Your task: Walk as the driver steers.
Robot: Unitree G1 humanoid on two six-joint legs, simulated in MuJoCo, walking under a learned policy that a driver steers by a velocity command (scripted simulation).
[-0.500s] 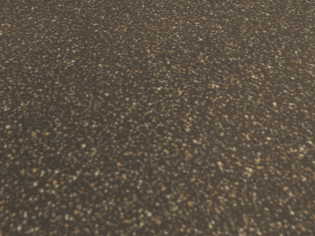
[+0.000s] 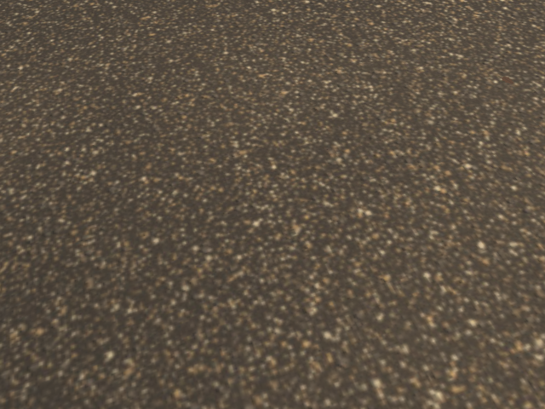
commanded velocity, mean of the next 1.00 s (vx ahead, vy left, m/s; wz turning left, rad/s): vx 0.50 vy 0.00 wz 0.46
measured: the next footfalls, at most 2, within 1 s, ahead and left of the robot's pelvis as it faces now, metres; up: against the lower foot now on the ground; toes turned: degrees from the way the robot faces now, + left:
left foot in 0.44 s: +0.40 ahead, +0.16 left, +0.00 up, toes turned +14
right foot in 0.92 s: +0.73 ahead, +0.05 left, +0.00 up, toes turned +32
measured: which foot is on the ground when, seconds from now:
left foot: up 0.00-0.42, down 0.44-0.92, up 0.94-1.00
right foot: down 0.00-0.46, up 0.48-0.90, down 0.92-1.00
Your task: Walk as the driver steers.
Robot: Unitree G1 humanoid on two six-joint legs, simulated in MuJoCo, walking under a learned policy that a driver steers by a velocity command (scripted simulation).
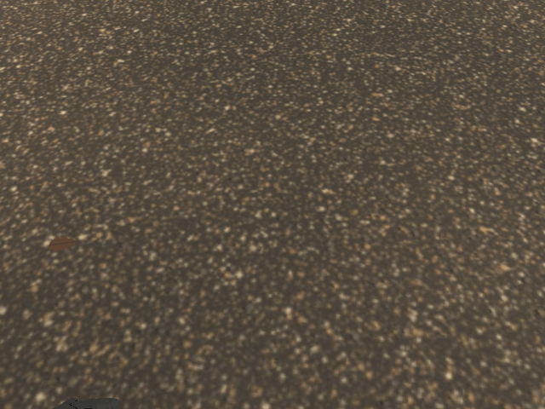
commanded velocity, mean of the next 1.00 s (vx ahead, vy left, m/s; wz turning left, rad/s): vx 0.11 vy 0.00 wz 0.12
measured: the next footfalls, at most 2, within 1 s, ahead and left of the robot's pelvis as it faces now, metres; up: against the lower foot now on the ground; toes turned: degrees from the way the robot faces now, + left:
left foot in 0.38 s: +0.25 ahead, +0.15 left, +0.00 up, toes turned +14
right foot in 0.72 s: +0.25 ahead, -0.09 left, +0.00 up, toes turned +8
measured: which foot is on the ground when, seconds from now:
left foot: up 0.00-0.36, down 0.38-0.74, up 0.76-1.00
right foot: down 0.00-0.38, up 0.40-0.70, down 0.72-1.00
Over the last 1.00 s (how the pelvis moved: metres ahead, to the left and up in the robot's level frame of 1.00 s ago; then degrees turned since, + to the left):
0.57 0.10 0.00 31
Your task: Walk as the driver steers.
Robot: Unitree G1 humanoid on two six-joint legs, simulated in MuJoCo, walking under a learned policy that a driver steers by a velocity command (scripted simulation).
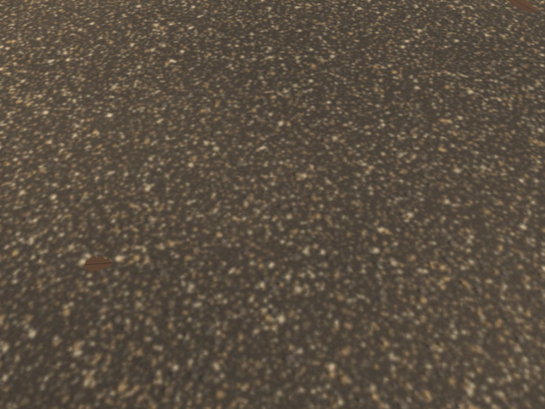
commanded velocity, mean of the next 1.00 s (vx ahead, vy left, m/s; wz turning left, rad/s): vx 0.00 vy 0.00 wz -0.41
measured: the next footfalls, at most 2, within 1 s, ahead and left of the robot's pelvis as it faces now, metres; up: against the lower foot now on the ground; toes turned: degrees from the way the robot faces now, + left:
left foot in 0.06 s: +0.05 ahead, +0.12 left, +0.00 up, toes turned -6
right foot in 0.50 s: +0.00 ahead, -0.14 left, +0.00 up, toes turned -21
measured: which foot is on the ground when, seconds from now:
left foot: up 0.00-0.04, down 0.06-0.50, up 0.52-0.90, down 0.92-1.00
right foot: down 0.00-0.06, up 0.08-0.48, down 0.50-1.00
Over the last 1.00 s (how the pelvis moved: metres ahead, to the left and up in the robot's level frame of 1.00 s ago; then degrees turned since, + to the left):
0.19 0.04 0.01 2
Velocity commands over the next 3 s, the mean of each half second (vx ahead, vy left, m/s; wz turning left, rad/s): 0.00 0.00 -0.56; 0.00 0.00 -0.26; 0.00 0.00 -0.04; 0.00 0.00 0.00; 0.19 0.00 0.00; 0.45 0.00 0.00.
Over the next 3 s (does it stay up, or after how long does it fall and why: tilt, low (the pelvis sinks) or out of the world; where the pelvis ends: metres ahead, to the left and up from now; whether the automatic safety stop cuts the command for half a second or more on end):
stays up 0.33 -0.12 0.00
